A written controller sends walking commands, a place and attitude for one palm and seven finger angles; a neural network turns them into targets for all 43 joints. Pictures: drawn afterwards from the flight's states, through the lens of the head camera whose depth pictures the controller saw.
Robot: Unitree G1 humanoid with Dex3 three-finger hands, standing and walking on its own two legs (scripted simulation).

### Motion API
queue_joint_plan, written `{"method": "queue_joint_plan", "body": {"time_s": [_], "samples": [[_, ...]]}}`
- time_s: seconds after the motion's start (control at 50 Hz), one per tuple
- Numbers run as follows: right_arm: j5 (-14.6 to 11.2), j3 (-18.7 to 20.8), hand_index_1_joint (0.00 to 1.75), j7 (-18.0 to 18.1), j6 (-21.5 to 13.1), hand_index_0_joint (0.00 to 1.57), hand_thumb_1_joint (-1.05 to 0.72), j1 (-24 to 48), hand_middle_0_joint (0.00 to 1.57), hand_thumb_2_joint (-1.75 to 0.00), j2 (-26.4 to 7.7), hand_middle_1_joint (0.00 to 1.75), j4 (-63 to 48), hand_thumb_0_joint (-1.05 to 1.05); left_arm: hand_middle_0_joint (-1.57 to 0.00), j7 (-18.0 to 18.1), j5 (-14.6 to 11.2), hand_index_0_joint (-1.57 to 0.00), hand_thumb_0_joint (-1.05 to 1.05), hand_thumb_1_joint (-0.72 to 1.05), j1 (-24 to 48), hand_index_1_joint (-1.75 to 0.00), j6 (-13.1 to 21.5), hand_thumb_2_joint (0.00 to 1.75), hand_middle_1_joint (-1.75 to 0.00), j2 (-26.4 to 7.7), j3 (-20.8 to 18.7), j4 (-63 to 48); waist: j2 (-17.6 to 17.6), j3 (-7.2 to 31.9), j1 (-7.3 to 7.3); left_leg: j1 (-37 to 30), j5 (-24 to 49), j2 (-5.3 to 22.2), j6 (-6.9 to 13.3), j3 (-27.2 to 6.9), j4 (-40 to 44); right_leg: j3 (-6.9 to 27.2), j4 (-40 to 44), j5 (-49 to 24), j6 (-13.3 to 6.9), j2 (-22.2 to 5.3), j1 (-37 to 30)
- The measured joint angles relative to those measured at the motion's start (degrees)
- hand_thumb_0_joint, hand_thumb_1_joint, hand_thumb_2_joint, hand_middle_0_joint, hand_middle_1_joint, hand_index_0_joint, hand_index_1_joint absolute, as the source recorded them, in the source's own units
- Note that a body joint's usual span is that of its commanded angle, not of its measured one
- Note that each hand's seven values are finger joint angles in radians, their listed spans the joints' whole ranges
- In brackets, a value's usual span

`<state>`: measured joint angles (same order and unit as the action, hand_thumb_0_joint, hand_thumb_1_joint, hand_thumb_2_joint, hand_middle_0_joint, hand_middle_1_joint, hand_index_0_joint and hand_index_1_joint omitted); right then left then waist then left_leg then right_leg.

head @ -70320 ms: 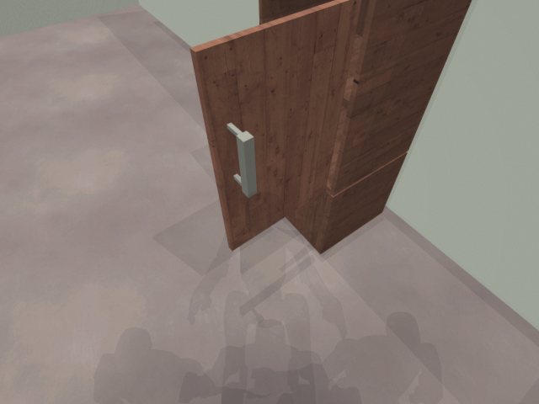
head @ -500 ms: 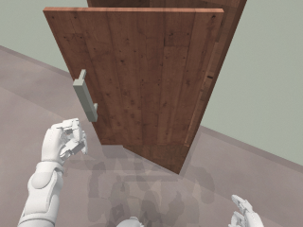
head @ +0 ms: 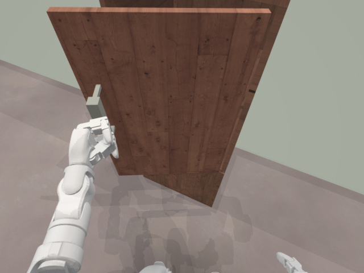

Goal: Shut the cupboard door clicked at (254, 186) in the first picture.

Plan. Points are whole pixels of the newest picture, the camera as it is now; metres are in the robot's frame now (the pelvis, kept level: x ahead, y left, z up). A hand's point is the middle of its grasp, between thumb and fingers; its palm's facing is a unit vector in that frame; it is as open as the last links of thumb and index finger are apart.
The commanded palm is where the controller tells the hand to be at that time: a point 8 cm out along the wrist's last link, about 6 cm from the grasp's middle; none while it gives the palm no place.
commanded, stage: bring the fist close to the handle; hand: left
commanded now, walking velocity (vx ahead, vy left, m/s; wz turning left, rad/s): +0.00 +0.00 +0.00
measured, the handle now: (104, 118) +0.45 +0.21 +0.07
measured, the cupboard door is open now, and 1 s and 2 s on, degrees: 27 17 0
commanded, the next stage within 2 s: push the door shut along its arc in 0.24 s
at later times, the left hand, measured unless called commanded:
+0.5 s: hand (118, 145) +0.37 +0.16 +0.07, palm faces +0.07 -1.00 -0.04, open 3.1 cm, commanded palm +0.36 +0.21 +0.07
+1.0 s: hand (119, 121) +0.44 +0.17 +0.07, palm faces -0.07 -1.00 -0.03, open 3.1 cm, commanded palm +0.42 +0.21 +0.07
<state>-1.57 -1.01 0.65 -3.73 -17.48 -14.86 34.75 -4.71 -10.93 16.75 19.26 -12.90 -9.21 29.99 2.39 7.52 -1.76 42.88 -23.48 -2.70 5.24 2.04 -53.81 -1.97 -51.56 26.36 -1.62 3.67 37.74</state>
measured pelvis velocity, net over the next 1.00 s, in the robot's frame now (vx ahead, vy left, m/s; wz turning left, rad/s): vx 0.00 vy -0.02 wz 0.01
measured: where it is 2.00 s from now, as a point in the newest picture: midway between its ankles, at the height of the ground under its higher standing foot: outside the picture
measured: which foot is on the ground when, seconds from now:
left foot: down 0.00-1.00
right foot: down 0.00-1.00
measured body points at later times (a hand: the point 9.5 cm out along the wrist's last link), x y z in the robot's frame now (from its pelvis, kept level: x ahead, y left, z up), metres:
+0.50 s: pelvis -0.01 -0.02 +0.00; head +0.04 -0.01 +0.45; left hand +0.36 +0.21 +0.07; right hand +0.12 -0.27 -0.10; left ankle +0.03 +0.05 -0.69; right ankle -0.01 -0.11 -0.69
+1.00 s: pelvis +0.00 -0.02 -0.01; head +0.08 -0.01 +0.43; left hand +0.43 +0.22 +0.08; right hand +0.06 -0.30 -0.12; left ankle +0.03 +0.05 -0.69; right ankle -0.01 -0.11 -0.69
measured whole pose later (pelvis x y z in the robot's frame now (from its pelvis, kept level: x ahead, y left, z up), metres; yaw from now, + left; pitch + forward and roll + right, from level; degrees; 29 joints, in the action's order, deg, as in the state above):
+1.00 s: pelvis +0.00 -0.02 -0.01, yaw +1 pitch +16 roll -3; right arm -2.9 -0.9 2.0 -1.1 -19.6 -16.6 37.7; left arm -19.5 -12.0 39.6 22.5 -24.1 -14.9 58.4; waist 2.2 6.7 -5.0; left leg 49.4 -23.9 -1.6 3.5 0.1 -57.1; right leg -4.1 -54.4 26.9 -3.6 4.9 43.8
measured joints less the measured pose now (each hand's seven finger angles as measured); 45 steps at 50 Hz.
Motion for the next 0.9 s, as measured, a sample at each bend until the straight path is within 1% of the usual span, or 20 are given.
{"method": "queue_joint_plan", "body": {"time_s": [0.12,0.2,0.26,0.3,0.42,0.5,0.54,0.62,0.76,0.82,0.9], "samples": [[-0.1,-0.1,0.3,-0.4,1.5,0.21,-0.9,-0.5,0.2,-0.9,0.0,0.3,-0.7,0.01,-1.3,0.8,0.6,-1.3,0.02,0.9,-1.9,-1.5,-0.8,0.9,-1.5,0.1,0.1,0.6,-0.1,-0.3,-0.04,-1.0,0.3,0.1,0.1,0.3,0.7,0.3,0.4,-0.2,0.0,0.0,-0.8],[0.0,0.0,0.3,-0.2,1.2,0.21,-0.9,-0.1,0.2,-0.9,0.0,0.3,-0.7,0.01,-1.3,1.8,0.6,-1.3,0.02,0.9,-2.6,-1.5,0.4,0.9,-1.5,0.2,0.3,-0.5,0.0,-0.8,0.16,-1.0,0.4,0.1,-0.1,-0.2,0.4,-0.2,0.3,-0.3,-0.2,0.1,-1.0],[0.1,0.0,0.3,0.0,0.9,0.21,-0.9,0.6,0.2,-0.9,-0.2,0.3,-0.1,0.01,-1.3,1.9,0.8,-1.3,0.02,0.9,-1.5,-1.5,1.9,0.9,-1.5,0.0,0.7,-0.1,0.0,-1.0,0.36,-0.6,0.4,0.0,-0.3,-0.6,-0.1,-0.7,-0.2,-0.2,-0.4,0.1,-0.7],[0.0,0.0,0.3,0.1,0.8,0.21,-0.9,1.2,0.2,-0.9,-0.3,0.3,0.2,0.01,-1.3,1.6,0.9,-1.3,0.02,0.9,-0.3,-1.5,2.1,0.9,-1.5,-0.2,1.0,0.8,0.0,-0.9,0.38,-0.3,0.4,0.0,-0.4,-0.8,-0.4,-0.9,-0.5,-0.1,-0.6,0.0,-0.5],[-0.4,-0.4,0.3,0.5,1.0,0.21,-0.9,2.0,0.2,-0.9,-0.4,0.3,-0.3,0.01,-1.3,0.1,0.7,-1.3,0.02,0.9,2.4,-1.5,0.1,0.9,-1.5,-0.7,1.2,5.0,0.0,-0.8,0.03,-0.4,0.9,0.1,-0.8,-1.0,0.2,-1.1,-0.3,-0.4,-1.0,0.1,-0.4],[-0.4,-0.9,0.3,0.9,1.0,0.21,-0.9,2.3,0.2,-0.9,-0.3,0.3,-0.4,0.01,-1.3,-0.9,0.9,-1.3,0.02,0.9,5.5,-1.5,0.4,0.9,-1.5,-2.0,-0.1,8.9,-0.5,-1.1,-0.51,0.0,1.1,0.2,-1.1,-1.1,0.1,-1.2,-0.6,-0.4,-1.3,0.3,0.2],[-0.4,-1.0,0.3,1.1,1.0,0.21,-0.9,2.3,0.2,-0.9,-0.2,0.3,-0.2,0.01,-1.31,-1.7,0.9,-1.3,0.02,0.9,7.4,-1.5,1.1,0.9,-1.5,-3.1,-1.2,10.7,-0.7,-1.3,-0.8,0.7,0.9,0.4,-1.3,-1.2,-0.3,-1.3,-1.0,-0.3,-1.6,0.4,0.8],[-0.5,-0.8,0.3,1.2,1.0,0.21,-0.9,1.8,0.2,-0.9,-0.5,0.3,0.6,0.01,-1.33,-4.3,0.5,-1.3,0.02,0.9,10.4,-1.5,2.3,0.9,-1.5,-5.0,-2.5,14.6,-0.6,-1.3,-1.12,2.0,0.6,0.7,-1.7,-1.5,-1.2,-1.6,-1.6,0.0,-1.9,0.7,2.0],[-1.2,-0.4,0.3,1.6,1.8,0.21,-0.9,-0.2,0.2,-0.9,-1.0,0.3,2.0,0.01,-1.32,-9.8,-1.1,-1.31,0.02,0.9,14.8,-1.5,2.3,0.9,-1.5,-7.9,-4.6,20.6,-0.4,-1.2,-1.62,3.0,0.1,1.0,-1.9,-1.6,-1.7,-1.7,-1.9,0.3,-2.1,1.0,3.0],[-1.4,-0.3,0.3,1.6,1.9,0.21,-0.9,-1.0,0.2,-0.9,-1.2,0.3,2.3,0.01,-1.31,-11.5,-1.5,-1.31,0.02,0.9,16.8,-1.5,2.5,0.9,-1.5,-8.7,-5.1,22.9,-0.5,-1.1,-1.93,3.6,0.1,1.0,-2.0,-1.7,-1.9,-1.8,-2.0,0.3,-2.2,1.1,3.5],[-1.4,-0.3,0.3,1.6,2.3,0.21,-0.9,-1.5,0.2,-0.9,-1.5,0.3,2.8,0.01,-1.31,-13.3,-1.4,-1.32,0.02,0.9,19.9,-1.5,3.0,0.9,-1.5,-10.1,-6.1,26.2,-0.6,-1.0,-2.54,4.9,-0.1,1.1,-1.9,-1.8,-2.5,-2.0,-2.4,0.4,-2.2,1.2,4.7]]}}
